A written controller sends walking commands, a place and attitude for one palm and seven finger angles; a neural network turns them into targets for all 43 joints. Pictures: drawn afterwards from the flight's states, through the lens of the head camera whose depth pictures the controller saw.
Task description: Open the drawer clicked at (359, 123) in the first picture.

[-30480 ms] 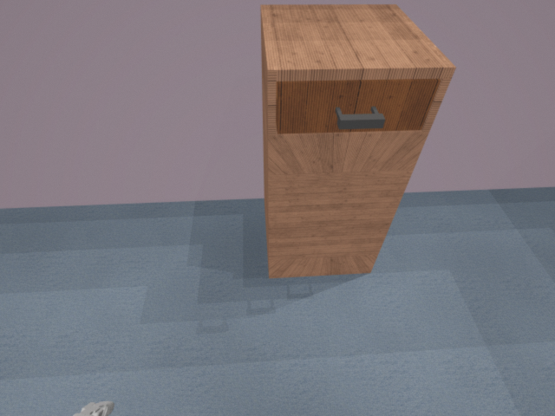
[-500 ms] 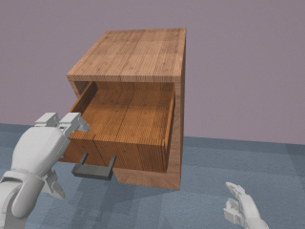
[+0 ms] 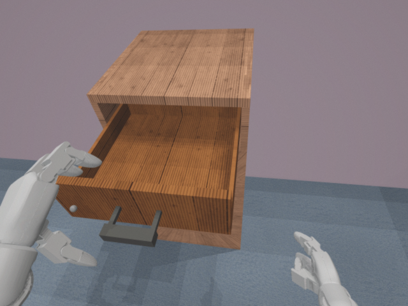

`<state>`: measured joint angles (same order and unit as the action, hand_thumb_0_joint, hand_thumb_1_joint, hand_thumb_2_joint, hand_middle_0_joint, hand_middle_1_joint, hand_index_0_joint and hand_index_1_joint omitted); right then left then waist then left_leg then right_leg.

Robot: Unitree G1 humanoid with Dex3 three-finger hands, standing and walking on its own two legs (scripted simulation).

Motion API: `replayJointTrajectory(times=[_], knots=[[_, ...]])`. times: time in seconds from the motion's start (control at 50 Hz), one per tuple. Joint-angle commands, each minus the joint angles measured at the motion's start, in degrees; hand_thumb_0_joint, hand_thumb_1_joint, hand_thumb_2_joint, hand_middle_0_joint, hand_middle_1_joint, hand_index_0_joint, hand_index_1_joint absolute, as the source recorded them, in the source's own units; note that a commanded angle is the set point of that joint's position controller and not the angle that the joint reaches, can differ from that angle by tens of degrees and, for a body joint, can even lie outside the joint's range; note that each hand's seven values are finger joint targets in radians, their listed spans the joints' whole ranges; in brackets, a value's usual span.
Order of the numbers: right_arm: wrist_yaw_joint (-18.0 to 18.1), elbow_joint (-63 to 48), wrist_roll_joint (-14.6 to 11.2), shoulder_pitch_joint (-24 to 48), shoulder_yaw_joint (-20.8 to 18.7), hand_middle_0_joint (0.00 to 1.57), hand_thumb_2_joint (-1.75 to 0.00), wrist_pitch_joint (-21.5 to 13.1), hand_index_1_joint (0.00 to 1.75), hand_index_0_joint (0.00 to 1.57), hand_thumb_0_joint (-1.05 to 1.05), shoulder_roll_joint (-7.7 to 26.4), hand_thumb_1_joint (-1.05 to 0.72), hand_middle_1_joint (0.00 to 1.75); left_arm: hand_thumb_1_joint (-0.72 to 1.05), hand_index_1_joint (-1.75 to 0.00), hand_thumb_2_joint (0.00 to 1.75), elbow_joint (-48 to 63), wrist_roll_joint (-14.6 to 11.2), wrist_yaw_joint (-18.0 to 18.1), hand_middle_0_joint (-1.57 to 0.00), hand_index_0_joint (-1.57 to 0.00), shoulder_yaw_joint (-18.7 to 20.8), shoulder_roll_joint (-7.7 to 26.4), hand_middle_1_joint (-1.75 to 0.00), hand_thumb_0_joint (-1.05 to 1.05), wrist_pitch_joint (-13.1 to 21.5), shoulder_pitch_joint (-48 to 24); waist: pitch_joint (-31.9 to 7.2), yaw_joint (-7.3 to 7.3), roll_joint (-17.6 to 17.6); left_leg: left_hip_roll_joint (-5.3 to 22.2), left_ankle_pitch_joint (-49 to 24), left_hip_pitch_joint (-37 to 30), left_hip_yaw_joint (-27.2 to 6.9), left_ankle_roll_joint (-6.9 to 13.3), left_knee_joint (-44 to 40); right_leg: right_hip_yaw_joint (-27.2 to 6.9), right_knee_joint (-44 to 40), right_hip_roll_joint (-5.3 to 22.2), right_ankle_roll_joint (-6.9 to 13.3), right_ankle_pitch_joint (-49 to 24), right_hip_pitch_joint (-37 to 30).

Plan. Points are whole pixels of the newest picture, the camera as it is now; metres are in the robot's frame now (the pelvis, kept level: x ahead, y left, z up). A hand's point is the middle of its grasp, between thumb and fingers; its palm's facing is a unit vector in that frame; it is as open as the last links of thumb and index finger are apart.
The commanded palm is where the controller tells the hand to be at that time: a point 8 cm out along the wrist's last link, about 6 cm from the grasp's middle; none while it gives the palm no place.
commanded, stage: draw the hand back to the body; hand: left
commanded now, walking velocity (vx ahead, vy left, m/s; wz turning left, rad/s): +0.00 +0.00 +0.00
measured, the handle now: (133, 224) +0.25 +0.19 +0.03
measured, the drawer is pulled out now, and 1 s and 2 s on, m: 0.27 0.27 0.27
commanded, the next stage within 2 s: step back with the hand held close in 0.92 s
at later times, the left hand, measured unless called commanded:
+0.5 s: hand (82, 192) +0.21 +0.20 +0.20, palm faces +0.37 -0.82 -0.43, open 10.6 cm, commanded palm +0.16 +0.26 +0.22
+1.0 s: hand (77, 201) +0.19 +0.20 +0.20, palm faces +0.44 -0.80 -0.41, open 7.5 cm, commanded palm +0.14 +0.25 +0.22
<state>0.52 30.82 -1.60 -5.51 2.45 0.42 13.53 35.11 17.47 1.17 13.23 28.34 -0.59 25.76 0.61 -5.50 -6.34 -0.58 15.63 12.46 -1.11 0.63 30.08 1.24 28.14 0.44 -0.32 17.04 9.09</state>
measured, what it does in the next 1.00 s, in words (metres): stands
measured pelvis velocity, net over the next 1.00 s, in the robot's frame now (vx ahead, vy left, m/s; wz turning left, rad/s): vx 0.02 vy -0.03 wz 0.01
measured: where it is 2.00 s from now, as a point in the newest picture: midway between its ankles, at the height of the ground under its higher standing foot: outside the picture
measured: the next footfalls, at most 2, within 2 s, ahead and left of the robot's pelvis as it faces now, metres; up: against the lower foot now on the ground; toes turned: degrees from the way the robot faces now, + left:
none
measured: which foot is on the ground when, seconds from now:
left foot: down 0.00-1.00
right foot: down 0.00-1.00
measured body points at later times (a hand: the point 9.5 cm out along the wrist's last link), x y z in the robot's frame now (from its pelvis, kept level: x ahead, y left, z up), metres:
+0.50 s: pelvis +0.03 -0.02 +0.00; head +0.02 -0.04 +0.45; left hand +0.19 +0.24 +0.22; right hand +0.21 -0.24 -0.08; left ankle +0.01 +0.11 -0.74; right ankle -0.02 -0.12 -0.74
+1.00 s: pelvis +0.02 -0.03 +0.00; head +0.00 -0.06 +0.45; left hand +0.17 +0.24 +0.22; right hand +0.22 -0.25 -0.08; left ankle +0.01 +0.11 -0.74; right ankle -0.02 -0.12 -0.74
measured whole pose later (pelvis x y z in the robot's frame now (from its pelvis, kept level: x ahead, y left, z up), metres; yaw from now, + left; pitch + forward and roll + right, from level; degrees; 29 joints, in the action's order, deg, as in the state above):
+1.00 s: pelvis +0.02 -0.03 +0.00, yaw +0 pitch -3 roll +0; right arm 4.2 35.6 -1.1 -9.9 0.4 -6.5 12.2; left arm 32.0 -4.7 6.3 19.3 19.9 7.0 29.4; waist -0.4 -3.6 -4.5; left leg 1.7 15.4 8.7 -2.4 -2.0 26.8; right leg 2.5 25.7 -1.8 2.2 17.4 5.6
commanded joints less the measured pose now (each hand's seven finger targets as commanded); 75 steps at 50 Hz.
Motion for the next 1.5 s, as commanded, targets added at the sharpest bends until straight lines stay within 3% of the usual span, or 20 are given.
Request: replayJointTrajectory(times=[0.0, 0.02, 0.06, 0.1, 0.12, 0.18, 0.22, 0.38, 0.4, 0.7, 0.8, 0.86, 1.0, 1.02, 1.04, 1.08, 1.2, 1.26, 1.4, 1.48], knots=[[3.0, -8.1, 0.3, 5.2, -2.0, 0.2, -0.9, -8.6, 0.3, 0.2, 0.0, 3.9, -0.9, 0.3, -0.32, -1.09, 0.37, 13.3, -19.8, 5.3, -0.29, -0.29, 9.3, 1.8, -1.09, 0.0, 7.3, -2.3, -5.7, 2.88, 9.7, 3.5, -7.7, -7.5, -0.1, 0.1, -5.8, 2.4, -4.9, -0.3, 1.0, -7.2, 1.3], [3.3, -9.1, 0.9, 4.3, -1.7, 0.2, -0.9, -9.8, 0.3, 0.2, 0.0, 3.4, -0.9, 0.3, -0.29, -1.07, 0.39, 18.2, -19.4, 5.7, -0.29, -0.29, 7.3, 0.3, -1.07, 0.0, 9.2, -5.4, -9.8, 2.52, 7.7, 2.6, -9.1, -8.1, 0.2, 0.3, -6.0, 2.3, -4.6, 0.2, 1.2, -8.5, -0.6], [3.7, -8.0, 1.4, 3.5, -1.4, 0.2, -0.9, -11.4, 0.3, 0.2, 0.0, 3.1, -0.9, 0.3, -0.22, -1.02, 0.42, 18.3, -19.8, 6.4, -0.28, -0.28, 6.2, -1.1, -1.02, 0.0, 9.9, -2.8, -8.2, 2.27, 1.4, 2.6, -11.1, -7.6, 0.5, 0.1, -6.3, 2.1, -4.4, 0.4, 1.5, -10.0, -0.6], [3.8, -7.0, 1.4, 3.2, -1.2, 0.2, -0.9, -13.0, 0.3, 0.2, 0.0, 3.1, -0.9, 0.3, -0.15, -0.98, 0.45, 19.9, -19.7, 7.1, -0.27, -0.27, 7.5, 0.9, -0.98, 0.0, 10.2, -4.0, -6.2, 1.95, -4.0, 2.7, -13.0, -6.5, 0.1, -0.6, -6.3, 1.6, -4.4, 0.6, 2.1, -10.9, -0.8], [3.7, -6.4, 1.6, 2.4, -1.0, 0.2, -0.9, -13.1, 0.3, 0.2, 0.0, 2.8, -0.9, 0.3, -0.12, -0.95, 0.47, 18.5, -19.8, 7.2, -0.27, -0.27, 6.6, -0.6, -0.95, 0.0, 10.4, -2.9, -5.0, 2.17, -4.6, 2.5, -13.8, -5.7, 0.0, -0.7, -6.5, 2.1, -4.5, 0.6, 2.2, -11.9, -0.7], [3.4, -5.9, 1.3, 1.9, -1.4, 0.2, -0.9, -12.9, 0.3, 0.2, 0.0, 2.8, -0.9, 0.3, -0.01, -0.88, 0.51, 15.7, -20.4, 6.9, -0.26, -0.26, 8.2, -0.2, -0.88, 0.0, 10.2, -2.2, -3.5, 1.98, -3.0, 2.8, -16.2, -5.2, 0.0, -1.1, -6.4, 2.2, -4.3, 0.6, 2.2, -14.0, -1.3], [3.3, -5.4, 1.2, 2.0, -1.8, 0.2, -0.9, -12.3, 0.3, 0.2, 0.0, 3.1, -0.9, 0.3, 0.06, -0.84, 0.54, 12.1, -21.0, 6.5, -0.26, -0.26, 8.6, -1.0, -0.84, 0.0, 10.1, -1.3, -2.0, 2.23, 1.3, 3.1, -16.0, -4.5, 0.0, -0.9, -6.4, 2.6, -4.7, 0.3, 2.0, -14.8, -0.8], [3.2, -5.5, 0.8, 2.7, -3.4, 0.2, -0.9, -10.5, 0.3, 0.2, 0.0, 3.3, -0.9, 0.3, 0.34, -0.66, 0.66, 12.8, -21.8, 5.8, -0.24, -0.24, 11.9, 0.4, -0.66, 0.0, 10.8, 2.9, -8.9, 1.81, 5.5, 2.8, -22.6, -7.3, 1.7, -0.2, -4.3, 2.3, -4.1, 0.9, 1.1, -23.9, -3.4], [3.4, -5.4, 0.7, 3.4, -3.5, 0.2, -0.9, -10.5, 0.3, 0.2, 0.0, 3.5, -0.9, 0.3, 0.37, -0.64, 0.68, 13.3, -21.8, 5.8, -0.24, -0.24, 12.3, 1.0, -0.64, 0.0, 10.9, 2.5, -9.1, 1.82, 3.1, 2.6, -22.6, -7.7, 2.0, -0.2, -4.2, 2.0, -4.5, 1.0, 1.2, -24.3, -3.4], [4.4, -4.8, 0.2, 3.9, -3.7, 0.2, -0.9, -9.8, 0.3, 0.2, 0.0, 3.6, -0.9, 0.3, 0.9, -0.3, 0.9, 8.0, -22.2, 6.2, -0.2, -0.2, 12.6, 1.0, -0.3, 0.0, 10.6, -0.7, -4.1, 2.34, 4.3, 2.0, -14.4, -7.4, 1.9, 0.3, -4.9, 1.4, -7.0, 1.1, 0.6, -17.4, 0.5], [4.5, -5.0, 0.4, 4.2, -3.6, 0.2, -0.9, -10.4, 0.3, 0.2, 0.0, 3.5, -0.9, 0.3, 0.9, -0.3, 0.9, 9.7, -22.1, 6.4, -0.2, -0.2, 13.7, 2.7, -0.3, 0.0, 11.0, -1.3, -4.8, 1.94, 3.4, 1.9, -13.6, -7.7, 1.9, 0.3, -5.0, 1.1, -7.4, 1.1, 0.7, -16.3, 0.3], [4.4, -5.1, 0.3, 4.0, -3.4, 0.2, -0.9, -10.3, 0.3, 0.2, 0.0, 3.2, -0.9, 0.3, 0.9, -0.3, 0.9, 8.5, -22.3, 6.3, -0.2, -0.2, 13.4, 1.9, -0.3, 0.0, 10.9, -0.6, -4.3, 2.05, 4.8, 1.9, -12.9, -7.3, 1.7, 0.3, -5.1, 1.2, -7.4, 1.0, 0.6, -15.4, 0.4], [4.2, -4.6, 0.2, 4.2, -3.6, 0.2, -0.9, -10.4, 0.3, 0.2, 0.0, 3.3, -0.9, 0.3, 0.9, -0.3, 0.9, 7.4, -22.4, 6.0, -0.2, -0.2, 13.3, 1.5, -0.3, 0.0, 11.0, -0.8, -2.9, 2.09, 3.0, 1.8, -12.5, -7.1, 1.9, 0.2, -5.0, 1.0, -8.3, 1.0, 0.7, -14.9, 1.0], [3.8, -6.0, 0.0, 0.4, -3.9, 0.2, -0.9, -9.0, 0.3, 0.2, 0.0, 5.5, -0.9, 0.3, 0.9, -0.3, 0.9, 11.6, -21.8, 6.3, -0.2, -0.2, 21.3, 9.9, -0.3, 0.0, 13.3, -8.0, 1.7, 4.94, 6.1, 2.5, -9.8, -2.4, -0.2, 1.5, -1.8, -5.1, -11.9, 4.5, 0.8, -18.7, 6.3], [3.6, -4.5, 0.0, 0.4, -3.9, 0.2, -0.9, -8.0, 0.3, 0.2, 0.0, 4.2, -0.9, 0.3, 0.9, -0.3, 0.9, 5.2, -21.6, 5.6, -0.2, -0.2, 18.3, 5.6, -0.3, 0.0, 13.5, -3.2, 0.4, 5.53, 10.9, 2.0, -8.8, -2.4, -0.2, 1.4, 0.8, -4.6, -12.0, 6.2, 1.0, -21.4, 6.0], [3.5, -5.8, -0.3, 1.4, -4.1, 0.2, -0.9, -7.0, 0.3, 0.2, 0.0, 4.3, -0.9, 0.3, 0.9, -0.3, 0.9, 4.6, -21.3, 5.1, -0.2, -0.2, 15.7, 3.5, -0.3, 0.0, 13.3, -0.1, -1.4, 5.93, 14.4, 1.5, -9.0, -1.6, 0.2, 1.2, 3.0, -5.0, -10.5, 8.2, 1.6, -28.0, 4.6], [3.4, -8.2, -0.1, 2.1, -5.3, 0.2, -0.9, -5.3, 0.3, 0.2, 0.0, 5.7, -0.9, 0.3, 0.9, -0.3, 0.9, 13.6, -21.3, 5.7, -0.2, -0.2, 18.5, 5.5, -0.3, 0.0, 14.6, 7.7, -10.5, 5.07, 3.2, 5.4, -25.5, -3.7, -0.9, 1.4, -2.4, -1.2, -3.5, 5.1, 0.4, -25.9, 0.7], [3.3, -9.3, -0.1, 1.4, -5.5, 0.2, -0.9, -4.6, 0.3, 0.2, 0.0, 5.2, -0.9, 0.3, 0.9, -0.3, 0.9, 17.2, -21.4, 6.2, -0.2, -0.2, 19.8, 6.2, -0.3, 0.0, 14.7, 9.9, -12.6, 5.19, 3.8, 6.2, -28.1, -1.2, -1.8, 1.2, -2.2, -0.5, -1.1, 4.3, 0.4, -26.6, -1.4], [3.6, -9.1, 0.4, 0.9, -5.8, 0.2, -0.9, -5.7, 0.3, 0.2, 0.0, 5.3, -0.9, 0.3, 0.9, -0.3, 0.9, 18.3, -21.6, 7.3, -0.2, -0.2, 22.2, 7.5, -0.3, 0.0, 15.2, 11.4, -11.3, 4.7, -0.8, 9.3, -21.0, 5.3, -5.2, 2.0, -6.9, 0.4, 3.4, 1.8, 0.0, -12.9, -0.1], [3.2, -8.8, 0.5, 0.2, -5.5, 0.2, -0.9, -7.0, 0.3, 0.2, 0.0, 5.6, -0.9, 0.3, 0.9, -0.3, 0.9, 16.3, -21.4, 7.3, -0.2, -0.2, 21.4, 6.0, -0.3, 0.0, 15.6, 9.3, -8.1, 5.08, -2.8, 11.4, -7.7, 13.5, -6.1, 3.1, -9.7, 0.3, 6.9, 1.1, -0.2, -4.2, -0.5]])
